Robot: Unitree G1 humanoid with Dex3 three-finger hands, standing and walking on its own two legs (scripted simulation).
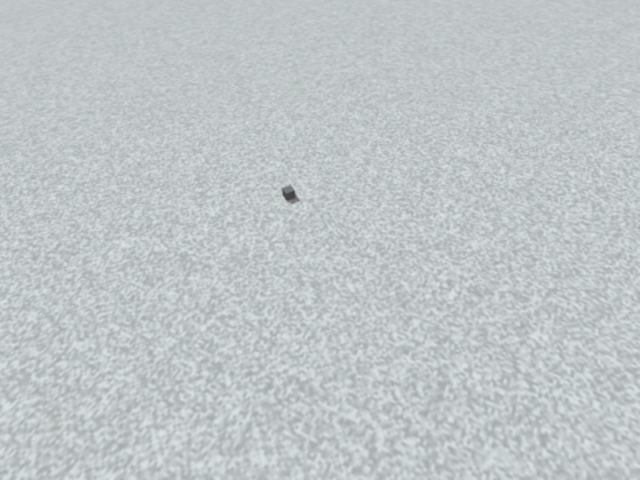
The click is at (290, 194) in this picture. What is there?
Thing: cube
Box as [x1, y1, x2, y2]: [282, 185, 295, 200]
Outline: 290,185 282,188 283,195 287,200 295,197 294,190
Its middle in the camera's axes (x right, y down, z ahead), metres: -0.15 -0.23 +1.88
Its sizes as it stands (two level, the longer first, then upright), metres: 0.046 0.046 0.046
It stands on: the floor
